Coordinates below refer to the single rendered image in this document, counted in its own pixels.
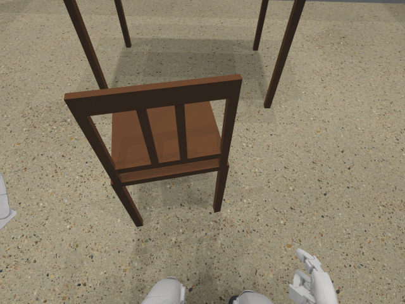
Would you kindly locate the right robot hand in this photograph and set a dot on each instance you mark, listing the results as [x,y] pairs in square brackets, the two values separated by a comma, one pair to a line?
[315,290]

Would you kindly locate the chair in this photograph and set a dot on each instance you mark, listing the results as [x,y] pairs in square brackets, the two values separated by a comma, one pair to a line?
[160,131]

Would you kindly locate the left robot thigh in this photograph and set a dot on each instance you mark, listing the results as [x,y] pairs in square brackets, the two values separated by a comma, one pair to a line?
[166,291]

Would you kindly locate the robot right shin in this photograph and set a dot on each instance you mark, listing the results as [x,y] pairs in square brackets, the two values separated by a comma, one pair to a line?
[246,291]

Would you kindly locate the left robot hand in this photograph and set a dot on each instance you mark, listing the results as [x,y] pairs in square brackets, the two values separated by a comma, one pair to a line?
[6,213]

